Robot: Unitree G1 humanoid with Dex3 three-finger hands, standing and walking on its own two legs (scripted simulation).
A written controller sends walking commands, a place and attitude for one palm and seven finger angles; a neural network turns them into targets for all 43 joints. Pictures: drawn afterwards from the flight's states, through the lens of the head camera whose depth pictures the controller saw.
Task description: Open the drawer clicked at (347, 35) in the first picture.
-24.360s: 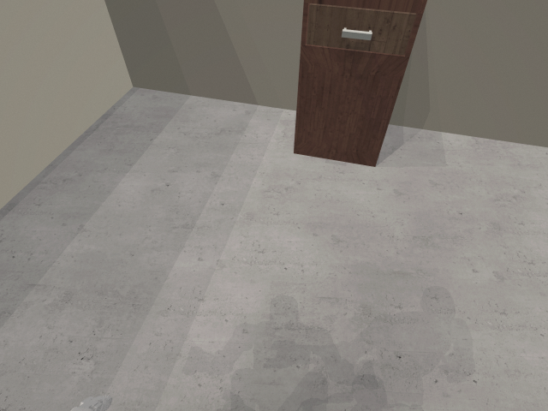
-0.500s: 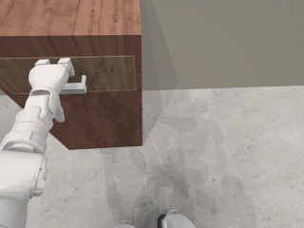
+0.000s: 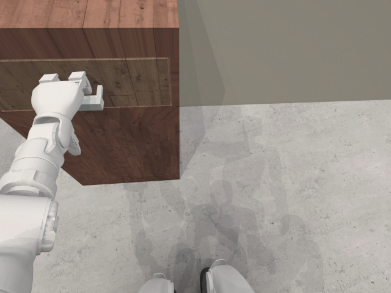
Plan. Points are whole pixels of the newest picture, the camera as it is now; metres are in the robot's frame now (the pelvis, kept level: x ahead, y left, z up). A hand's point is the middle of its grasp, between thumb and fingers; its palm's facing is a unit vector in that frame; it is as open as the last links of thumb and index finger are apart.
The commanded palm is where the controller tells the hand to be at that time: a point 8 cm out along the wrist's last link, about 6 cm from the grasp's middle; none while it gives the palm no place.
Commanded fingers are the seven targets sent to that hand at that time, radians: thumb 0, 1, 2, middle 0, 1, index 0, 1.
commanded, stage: lower the fingers behind the handle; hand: left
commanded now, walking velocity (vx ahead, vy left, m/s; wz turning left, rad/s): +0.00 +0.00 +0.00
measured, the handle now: (75, 96) +0.55 +0.24 +0.00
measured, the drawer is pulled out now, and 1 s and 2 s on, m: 0.00 0.00 0.03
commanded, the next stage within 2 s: close the thumb around the handle in 0.66 s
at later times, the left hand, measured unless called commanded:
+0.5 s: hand (74, 119) +0.50 +0.24 -0.02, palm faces -0.08 -0.03 -1.00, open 13.7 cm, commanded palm +0.49 +0.24 +0.03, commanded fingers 0.00 -0.50 0.30 -0.30 -1.20 -0.30 -1.20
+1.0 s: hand (74, 119) +0.50 +0.25 -0.02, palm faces -0.07 -0.03 -1.00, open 12.1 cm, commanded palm +0.49 +0.24 +0.03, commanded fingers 0.00 0.23 0.61 -0.35 -1.28 -0.35 -1.28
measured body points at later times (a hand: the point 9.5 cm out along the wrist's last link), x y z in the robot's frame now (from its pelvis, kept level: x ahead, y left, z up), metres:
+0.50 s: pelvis -0.01 +0.00 -0.01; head +0.14 +0.01 +0.41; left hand +0.50 +0.24 +0.03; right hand +0.00 -0.27 -0.14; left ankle -0.04 +0.07 -0.68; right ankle +0.03 -0.10 -0.68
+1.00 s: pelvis -0.01 +0.00 -0.02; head +0.14 +0.01 +0.41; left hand +0.50 +0.24 +0.03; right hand -0.01 -0.28 -0.14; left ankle -0.04 +0.07 -0.68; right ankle +0.03 -0.10 -0.68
